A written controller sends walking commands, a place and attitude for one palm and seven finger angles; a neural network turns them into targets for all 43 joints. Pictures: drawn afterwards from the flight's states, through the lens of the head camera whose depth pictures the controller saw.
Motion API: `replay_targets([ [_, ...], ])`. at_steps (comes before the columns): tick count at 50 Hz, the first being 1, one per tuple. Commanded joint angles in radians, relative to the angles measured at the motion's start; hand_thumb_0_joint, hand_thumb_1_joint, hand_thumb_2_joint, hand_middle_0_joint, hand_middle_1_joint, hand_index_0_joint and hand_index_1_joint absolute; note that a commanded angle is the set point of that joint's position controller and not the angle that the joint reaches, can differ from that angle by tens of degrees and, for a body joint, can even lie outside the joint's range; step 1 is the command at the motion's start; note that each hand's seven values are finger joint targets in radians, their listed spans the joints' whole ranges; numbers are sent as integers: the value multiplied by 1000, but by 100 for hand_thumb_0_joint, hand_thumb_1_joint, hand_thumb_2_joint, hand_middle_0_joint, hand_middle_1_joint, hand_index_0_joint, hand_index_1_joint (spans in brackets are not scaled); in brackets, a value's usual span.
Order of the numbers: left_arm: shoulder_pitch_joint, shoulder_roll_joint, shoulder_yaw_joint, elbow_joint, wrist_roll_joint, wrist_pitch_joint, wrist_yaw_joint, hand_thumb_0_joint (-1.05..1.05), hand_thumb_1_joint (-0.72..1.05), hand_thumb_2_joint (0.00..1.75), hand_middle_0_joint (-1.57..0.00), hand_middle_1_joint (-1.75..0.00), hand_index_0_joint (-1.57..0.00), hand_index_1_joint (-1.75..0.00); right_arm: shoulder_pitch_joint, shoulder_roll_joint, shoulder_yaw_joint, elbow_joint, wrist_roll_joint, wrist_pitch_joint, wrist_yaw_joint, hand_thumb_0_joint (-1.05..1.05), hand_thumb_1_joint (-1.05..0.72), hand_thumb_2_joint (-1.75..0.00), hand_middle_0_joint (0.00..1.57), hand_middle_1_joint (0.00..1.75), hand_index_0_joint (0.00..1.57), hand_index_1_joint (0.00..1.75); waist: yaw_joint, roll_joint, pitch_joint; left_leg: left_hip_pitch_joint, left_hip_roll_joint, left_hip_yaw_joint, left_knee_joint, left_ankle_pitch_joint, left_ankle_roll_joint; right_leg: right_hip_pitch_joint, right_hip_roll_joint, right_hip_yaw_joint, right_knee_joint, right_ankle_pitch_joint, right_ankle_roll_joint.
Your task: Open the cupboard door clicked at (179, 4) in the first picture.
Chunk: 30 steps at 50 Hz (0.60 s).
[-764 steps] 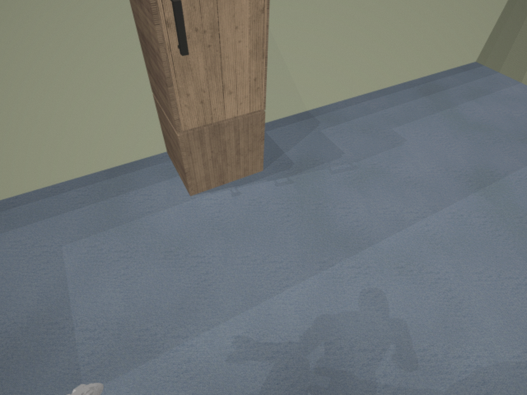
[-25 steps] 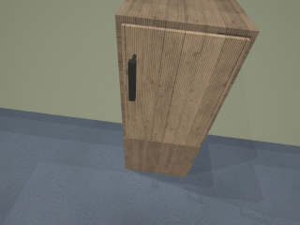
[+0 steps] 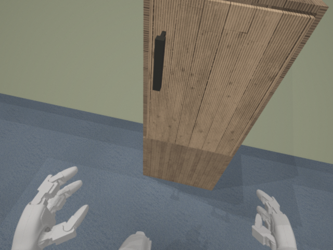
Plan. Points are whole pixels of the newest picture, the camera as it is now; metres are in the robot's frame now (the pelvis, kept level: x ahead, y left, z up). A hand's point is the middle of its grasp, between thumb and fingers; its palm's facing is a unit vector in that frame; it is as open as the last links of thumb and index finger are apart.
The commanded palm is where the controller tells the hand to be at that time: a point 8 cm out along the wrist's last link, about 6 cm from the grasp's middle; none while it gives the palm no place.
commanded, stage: raise the hand with hooked fingers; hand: left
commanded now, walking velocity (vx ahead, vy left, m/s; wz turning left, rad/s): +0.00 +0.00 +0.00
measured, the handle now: (160, 62) +0.59 +0.09 +0.14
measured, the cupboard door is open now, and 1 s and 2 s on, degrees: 0 0 0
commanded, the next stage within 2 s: move the hooked fingers beside the handle in 1.56 s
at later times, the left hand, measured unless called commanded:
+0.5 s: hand (65, 164) +0.26 +0.25 +0.09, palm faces -0.09 -0.99 -0.05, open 12.3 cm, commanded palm +0.24 +0.30 +0.11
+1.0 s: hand (38, 125) +0.30 +0.29 +0.16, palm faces -0.05 -1.00 -0.07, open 13.9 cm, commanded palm +0.28 +0.35 +0.16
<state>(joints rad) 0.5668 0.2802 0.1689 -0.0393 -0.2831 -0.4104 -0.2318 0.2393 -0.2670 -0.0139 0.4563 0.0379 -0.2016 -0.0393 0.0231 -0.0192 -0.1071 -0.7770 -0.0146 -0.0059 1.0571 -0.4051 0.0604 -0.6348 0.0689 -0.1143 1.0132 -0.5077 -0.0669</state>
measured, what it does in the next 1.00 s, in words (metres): stands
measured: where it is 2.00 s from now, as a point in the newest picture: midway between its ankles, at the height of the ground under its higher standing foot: outside the picture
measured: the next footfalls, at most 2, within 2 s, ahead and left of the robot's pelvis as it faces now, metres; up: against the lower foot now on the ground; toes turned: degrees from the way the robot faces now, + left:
none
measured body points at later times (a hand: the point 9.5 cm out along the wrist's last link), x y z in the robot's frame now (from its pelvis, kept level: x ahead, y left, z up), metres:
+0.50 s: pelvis +0.04 +0.03 +0.02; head +0.07 +0.04 +0.47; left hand +0.26 +0.30 +0.09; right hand +0.20 -0.23 -0.04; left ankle +0.07 +0.08 -0.67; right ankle +0.01 -0.09 -0.67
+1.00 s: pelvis +0.02 +0.03 +0.05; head +0.03 +0.04 +0.50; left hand +0.29 +0.35 +0.16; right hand +0.19 -0.21 -0.01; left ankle +0.07 +0.08 -0.67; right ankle +0.01 -0.08 -0.67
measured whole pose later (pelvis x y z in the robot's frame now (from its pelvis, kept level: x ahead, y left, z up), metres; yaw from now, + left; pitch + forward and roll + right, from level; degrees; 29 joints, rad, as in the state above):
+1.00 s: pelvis +0.02 +0.03 +0.05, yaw +0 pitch +3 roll -3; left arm -0.01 0.47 0.38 0.26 -0.36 -0.13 -0.50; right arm 0.28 -0.27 0.08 0.55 0.06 -0.20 -0.08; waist 0.01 0.02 -0.05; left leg -0.49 -0.05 0.02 0.73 -0.29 0.09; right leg -0.35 0.04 -0.07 0.67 -0.37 -0.02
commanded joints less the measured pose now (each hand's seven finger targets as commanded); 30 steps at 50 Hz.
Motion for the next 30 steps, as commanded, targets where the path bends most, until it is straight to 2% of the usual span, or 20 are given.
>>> replay_targets([
  [1, -291, 85, -20, -286, -19, -178, -54, 0, 25, 62, -25, -72, -25, -72, -38, -116, -15, -53, -4, -69, -11, 0, -90, -90, 20, 30, 20, 30, -116, 170, -52, 176, 38, -121, -155, 0, -14, -165, -17, 127, -199, 53, 30],
  [3, -255, 93, -32, -149, -13, -121, -126, 0, 20, 60, -25, -75, -25, -75, -28, -130, -20, -39, 8, -75, -19, 0, -90, -90, 20, 30, 20, 30, -124, 77, -39, 126, 35, -103, -133, 13, -11, -154, -23, 147, -237, 40, 44],
  [5, -221, 139, 12, -56, -20, -18, -192, 0, 15, 58, -25, -78, -25, -78, -30, -144, -25, -57, 21, -71, -28, 0, -90, -90, 20, 30, 20, 30, -92, -6, -88, 107, 28, -86, -150, 33, -6, -86, -36, 174, -282, 26, 58],
  [6, -197, 186, 73, -11, -28, 36, -212, 0, 13, 57, -25, -80, -25, -80, -43, -148, -27, -63, 28, -68, -32, 0, -90, -90, 20, 30, 20, 30, -57, 6, -117, 125, 22, -78, -157, 71, -5, -48, -39, 176, -285, 58, 60],
  [8, -195, 248, 166, -79, -60, 110, -230, 0, 8, 55, -26, -82, -26, -82, -54, -140, -29, -95, 30, -60, -35, 0, -90, -90, 20, 30, 20, 30, -12, 16, -241, 197, 16, -66, -190, 172, -6, 70, -51, 158, -279, 181, 59],
  [9, -190, 268, 224, -118, -87, 127, -224, 0, 6, 54, -26, -84, -26, -84, -59, -132, -28, -104, 26, -56, -37, 0, -90, -90, 20, 30, 20, 30, 10, 1, -307, 225, 15, -63, -196, 233, -7, 134, -52, 152, -267, 264, 66],
  [10, -175, 275, 272, -152, -114, 131, -209, 0, 4, 53, -26, -86, -26, -86, -62, -118, -26, -110, 23, -53, -37, 0, -90, -90, 20, 30, 20, 30, 28, -4, -340, 250, 17, -62, -205, 290, -11, 174, -51, 136, -254, 350, 68],
  [11, -169, 306, 326, -173, -130, 122, -187, 0, 1, 52, -26, -87, -26, -87, -68, -109, -22, -108, 18, -55, -37, 0, -90, -90, 20, 30, 20, 30, 51, 20, -346, 270, 17, -65, -213, 343, -15, 202, -42, 121, -237, 422, 62],
  [12, -161, 256, 308, -226, -152, 103, -168, 0, -1, 51, -27, -88, -27, -88, -65, -93, -17, -112, 16, -58, -34, 0, -90, -90, 20, 30, 20, 30, 48, 46, -349, 301, 19, -61, -227, 381, -19, 203, -38, 100, -230, 468, 56],
  [14, -175, 200, 273, -248, -153, 65, -131, 0, -6, 49, -27, -92, -27, -92, -57, -87, -17, -88, 12, -63, -25, 0, -90, -90, 20, 30, 20, 30, 27, 88, -266, 341, 27, -62, -249, 403, -32, 126, -22, 66, -229, 443, 41],
  [15, -186, 178, 241, -239, -141, 50, -121, 0, -8, 48, -27, -93, -27, -93, -49, -90, -18, -78, 11, -64, -21, 0, -90, -90, 20, 30, 20, 30, 6, 103, -218, 349, 31, -66, -251, 392, -36, 78, -18, 58, -232, 413, 40],
  [16, -221, 176, 220, -204, -123, 45, -122, 0, -10, 47, -27, -94, -27, -94, -45, -101, -18, -71, 5, -62, -17, 0, -90, -90, 20, 30, 20, 30, -9, 78, -166, 334, 32, -78, -249, 384, -35, 48, -11, 54, -228, 395, 37],
  [17, -230, 160, 188, -172, -106, 42, -129, 0, -13, 46, -27, -96, -27, -96, -34, -109, -20, -64, 6, -61, -12, 0, -90, -90, 20, 30, 20, 30, -28, 87, -135, 331, 35, -83, -250, 372, -35, 15, -13, 51, -232, 372, 39],
  [19, -247, 155, 145, -108, -79, 60, -160, 0, -17, 44, -28, -99, -28, -99, -13, -129, -23, -60, 10, -60, -9, 0, -90, -90, 20, 30, 20, 30, -52, 85, -117, 335, 39, -95, -259, 328, -37, -24, -16, 47, -243, 316, 43],
  [21, -276, 177, 142, -79, -82, 95, -201, 0, -22, 42, -28, -102, -28, -102, -7, -146, -24, -71, 16, -61, -14, 0, -90, -90, 20, 30, 20, 30, -49, 77, -121, 341, 36, -99, -273, 302, -34, -5, -17, 56, -264, 304, 43],
  [24, -338, 294, 219, -158, -86, 117, -227, 0, -29, 39, -29, -107, -29, -107, -6, -156, -24, -89, 21, -65, -25, 0, -90, -90, 20, 30, 20, 30, -30, 102, -237, 417, 41, -105, -299, 335, -33, 60, -26, 59, -281, 315, 39],
  [25, -361, 313, 238, -183, -92, 115, -222, 0, -31, 38, -29, -108, -29, -108, -13, -153, -21, -92, 21, -66, -28, 0, -90, -90, 20, 30, 20, 30, -24, 125, -243, 441, 43, -108, -312, 336, -36, 65, -25, 57, -287, 305, 36],
  [26, -402, 360, 286, -199, -100, 111, -208, 0, -34, 37, -29, -110, -29, -110, -14, -158, -17, -88, 16, -63, -31, 0, -90, -90, 20, 30, 20, 30, -12, 135, -241, 449, 43, -118, -322, 338, -44, 80, -20, 53, -285, 298, 28],
  [27, -429, 347, 280, -229, -107, 101, -200, 0, -36, 36, -29, -111, -29, -111, -23, -148, -12, -93, 18, -62, -32, 0, -90, -90, 20, 30, 20, 30, -14, 155, -244, 480, 49, -127, -340, 331, -51, 71, -19, 47, -289, 277, 26],
  [30, -464, 331, 296, -198, -125, 80, -165, 0, -43, 33, -29, -115, -29, -115, -25, -144, -4, -74, 17, -61, -36, 0, -90, -90, 20, 30, 20, 30, -20, 185, -176, 512, 62, -159, -386, 269, -68, 48, -17, 36, -307, 235, 24],
])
